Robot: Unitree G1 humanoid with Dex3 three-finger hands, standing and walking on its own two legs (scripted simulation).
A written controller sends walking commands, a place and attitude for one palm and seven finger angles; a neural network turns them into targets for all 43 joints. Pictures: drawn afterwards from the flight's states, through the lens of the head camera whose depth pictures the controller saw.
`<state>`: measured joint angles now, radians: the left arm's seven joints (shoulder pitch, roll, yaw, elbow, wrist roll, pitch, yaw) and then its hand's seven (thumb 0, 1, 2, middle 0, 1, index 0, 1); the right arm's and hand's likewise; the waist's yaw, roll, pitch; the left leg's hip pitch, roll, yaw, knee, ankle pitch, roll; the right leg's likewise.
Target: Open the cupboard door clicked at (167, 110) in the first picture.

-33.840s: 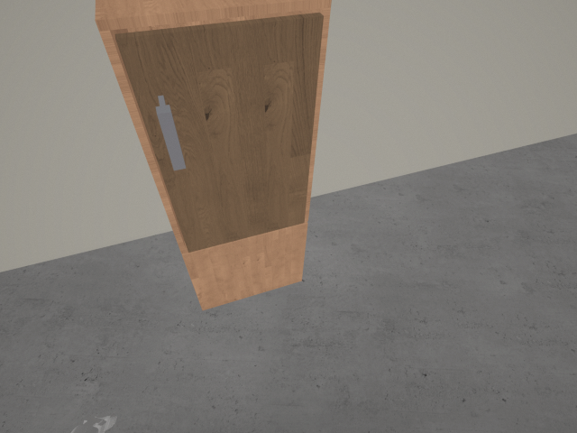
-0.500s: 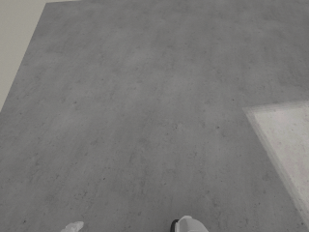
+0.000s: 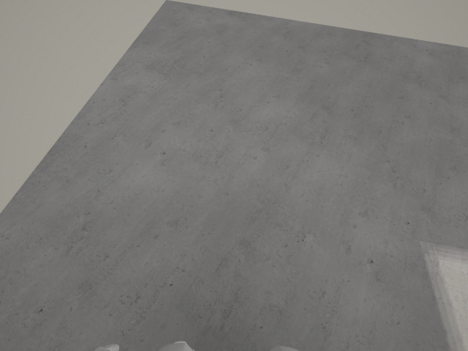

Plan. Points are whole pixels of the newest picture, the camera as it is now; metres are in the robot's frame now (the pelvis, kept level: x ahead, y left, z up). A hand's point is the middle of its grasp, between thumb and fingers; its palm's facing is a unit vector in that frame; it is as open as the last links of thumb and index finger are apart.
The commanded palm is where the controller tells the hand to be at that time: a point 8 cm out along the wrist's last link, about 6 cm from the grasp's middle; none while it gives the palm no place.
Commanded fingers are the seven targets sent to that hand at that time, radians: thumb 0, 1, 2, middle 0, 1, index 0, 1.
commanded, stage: turn to face it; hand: left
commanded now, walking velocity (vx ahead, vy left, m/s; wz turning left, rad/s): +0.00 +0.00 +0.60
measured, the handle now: out of the picture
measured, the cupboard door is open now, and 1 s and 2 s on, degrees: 48 48 48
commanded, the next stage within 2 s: none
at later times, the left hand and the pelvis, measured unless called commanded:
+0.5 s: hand out of the picture +0.03 +0.12 -0.13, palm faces +0.29 -0.91 -0.29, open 7.4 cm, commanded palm none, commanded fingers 0.00 0.90 0.90 -0.20 -0.30 -0.20 -0.30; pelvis +0.02 -0.09 +0.02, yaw +18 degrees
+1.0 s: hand out of the picture -0.06 +0.14 -0.14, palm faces +0.60 -0.75 -0.29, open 7.4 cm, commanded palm none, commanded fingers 0.00 0.90 0.90 -0.20 -0.30 -0.20 -0.30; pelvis +0.01 -0.09 +0.02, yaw +36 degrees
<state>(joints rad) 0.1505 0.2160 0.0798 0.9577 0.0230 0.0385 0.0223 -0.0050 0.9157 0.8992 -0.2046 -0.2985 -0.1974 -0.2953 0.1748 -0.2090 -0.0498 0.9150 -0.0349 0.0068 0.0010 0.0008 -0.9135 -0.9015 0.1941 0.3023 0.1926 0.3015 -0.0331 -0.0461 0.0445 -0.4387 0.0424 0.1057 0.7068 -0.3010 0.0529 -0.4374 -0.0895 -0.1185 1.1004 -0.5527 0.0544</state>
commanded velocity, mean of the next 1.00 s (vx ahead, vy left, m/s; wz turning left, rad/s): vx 0.00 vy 0.00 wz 0.60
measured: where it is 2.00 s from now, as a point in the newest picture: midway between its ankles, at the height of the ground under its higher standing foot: outside the picture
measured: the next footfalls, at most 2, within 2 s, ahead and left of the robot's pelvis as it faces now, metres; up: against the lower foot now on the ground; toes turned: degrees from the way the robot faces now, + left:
right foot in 0.32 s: +0.07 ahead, -0.17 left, +0.00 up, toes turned +9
left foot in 0.76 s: -0.01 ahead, +0.05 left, +0.00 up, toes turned +36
